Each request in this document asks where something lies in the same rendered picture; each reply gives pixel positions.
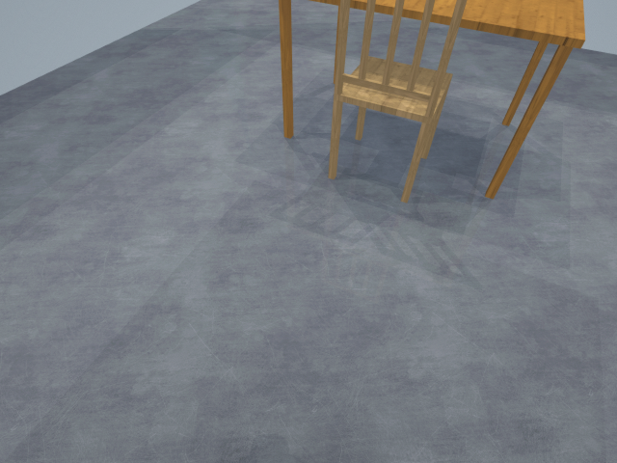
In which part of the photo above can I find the chair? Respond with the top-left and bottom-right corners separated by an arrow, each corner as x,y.
328,0 -> 467,203

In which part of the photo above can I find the table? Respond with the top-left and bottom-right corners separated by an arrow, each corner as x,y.
279,0 -> 585,199

